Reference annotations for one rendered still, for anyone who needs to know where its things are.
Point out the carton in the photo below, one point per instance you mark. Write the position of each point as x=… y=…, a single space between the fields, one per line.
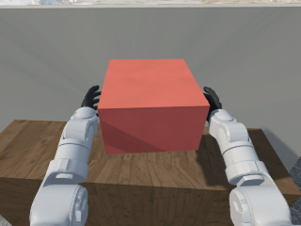
x=151 y=106

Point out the left robot upper arm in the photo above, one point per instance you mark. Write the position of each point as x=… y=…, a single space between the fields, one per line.
x=60 y=205

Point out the robot left forearm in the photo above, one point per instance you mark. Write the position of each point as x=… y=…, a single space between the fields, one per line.
x=71 y=158

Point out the pedestal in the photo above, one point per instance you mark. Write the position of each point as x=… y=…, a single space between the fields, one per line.
x=177 y=188

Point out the right robot upper arm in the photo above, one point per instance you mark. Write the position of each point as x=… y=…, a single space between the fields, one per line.
x=258 y=206

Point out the robot right forearm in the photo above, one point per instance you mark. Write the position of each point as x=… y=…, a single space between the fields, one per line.
x=243 y=167

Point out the left robot hand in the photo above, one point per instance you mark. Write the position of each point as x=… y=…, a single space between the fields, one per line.
x=89 y=100

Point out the right robot hand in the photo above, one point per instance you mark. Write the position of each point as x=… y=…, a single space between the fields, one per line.
x=213 y=101

